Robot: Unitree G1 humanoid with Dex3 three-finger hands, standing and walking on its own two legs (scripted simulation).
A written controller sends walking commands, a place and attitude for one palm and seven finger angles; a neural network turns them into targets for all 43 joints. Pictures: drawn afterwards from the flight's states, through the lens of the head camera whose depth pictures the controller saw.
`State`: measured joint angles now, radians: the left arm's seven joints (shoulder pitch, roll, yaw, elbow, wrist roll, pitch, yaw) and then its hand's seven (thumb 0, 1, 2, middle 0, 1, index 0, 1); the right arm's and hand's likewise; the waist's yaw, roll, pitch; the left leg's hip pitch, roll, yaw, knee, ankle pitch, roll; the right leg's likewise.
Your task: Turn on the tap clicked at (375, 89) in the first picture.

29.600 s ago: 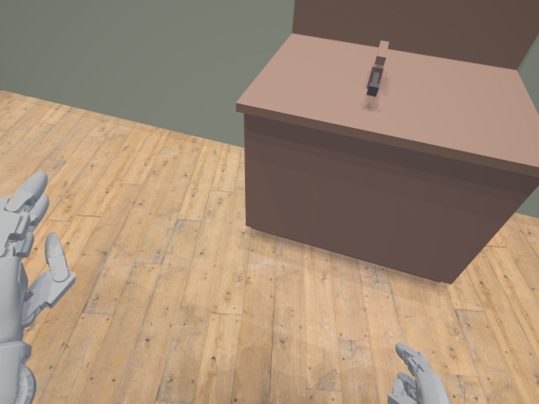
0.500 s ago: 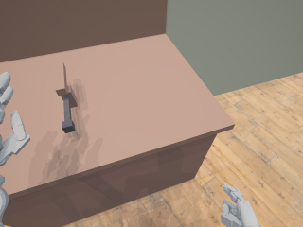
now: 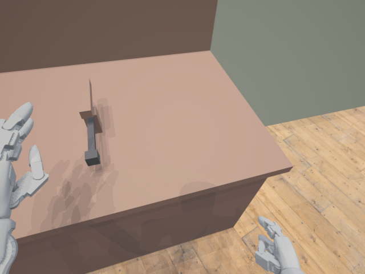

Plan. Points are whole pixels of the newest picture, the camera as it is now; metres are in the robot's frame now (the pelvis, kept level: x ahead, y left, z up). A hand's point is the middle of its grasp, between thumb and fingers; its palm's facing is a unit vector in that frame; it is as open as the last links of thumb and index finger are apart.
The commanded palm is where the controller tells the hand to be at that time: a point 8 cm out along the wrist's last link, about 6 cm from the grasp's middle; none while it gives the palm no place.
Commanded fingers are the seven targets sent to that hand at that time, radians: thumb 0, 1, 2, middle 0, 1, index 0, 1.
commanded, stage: come to a stop and stand still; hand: left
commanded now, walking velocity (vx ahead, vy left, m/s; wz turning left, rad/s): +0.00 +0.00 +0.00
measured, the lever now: (92, 157) +0.35 +0.25 +0.03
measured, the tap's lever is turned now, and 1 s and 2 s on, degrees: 0 0 0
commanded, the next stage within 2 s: look again from close up in 0.16 s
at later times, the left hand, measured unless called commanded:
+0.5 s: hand (49, 189) +0.21 +0.24 +0.15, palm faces +0.37 -0.86 -0.35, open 7.4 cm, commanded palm +0.15 +0.27 +0.18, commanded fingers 0.00 0.90 0.90 -0.20 -0.30 -0.20 -0.30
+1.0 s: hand (50, 189) +0.20 +0.23 +0.16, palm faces +0.33 -0.82 -0.47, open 7.4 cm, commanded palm +0.14 +0.26 +0.18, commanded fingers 0.00 0.90 0.90 -0.20 -0.30 -0.20 -0.30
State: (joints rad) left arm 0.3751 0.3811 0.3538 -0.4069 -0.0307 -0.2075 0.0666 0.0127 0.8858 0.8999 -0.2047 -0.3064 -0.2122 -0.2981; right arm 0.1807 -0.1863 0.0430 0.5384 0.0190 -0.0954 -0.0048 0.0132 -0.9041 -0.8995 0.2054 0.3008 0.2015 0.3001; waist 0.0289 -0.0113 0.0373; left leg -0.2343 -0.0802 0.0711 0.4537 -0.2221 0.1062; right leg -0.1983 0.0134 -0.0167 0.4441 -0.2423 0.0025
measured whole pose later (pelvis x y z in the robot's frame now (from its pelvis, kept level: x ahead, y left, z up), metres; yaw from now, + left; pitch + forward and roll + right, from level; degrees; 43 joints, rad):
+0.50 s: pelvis -0.01 -0.01 +0.00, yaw +0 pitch -1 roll -2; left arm 0.40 0.35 0.33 -0.40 -0.04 -0.18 0.08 0.02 0.89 0.90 -0.20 -0.31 -0.21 -0.30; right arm 0.21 -0.21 0.04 0.56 0.02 -0.08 -0.03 0.01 -0.90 -0.90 0.21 0.30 0.20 0.30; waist 0.03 -0.01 0.03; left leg -0.23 -0.06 0.06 0.43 -0.19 0.09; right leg -0.17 0.04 -0.03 0.38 -0.19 -0.02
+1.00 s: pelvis -0.01 -0.02 +0.00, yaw +2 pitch +3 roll +0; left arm 0.47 0.45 0.38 -0.44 -0.09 -0.29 0.08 0.01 0.89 0.90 -0.20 -0.31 -0.21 -0.30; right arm 0.28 -0.24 0.02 0.57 0.02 -0.13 0.04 0.01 -0.90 -0.90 0.21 0.30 0.20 0.30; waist 0.02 0.00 0.04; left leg -0.32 -0.08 0.04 0.48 -0.20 0.07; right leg -0.29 0.03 -0.03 0.50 -0.25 -0.03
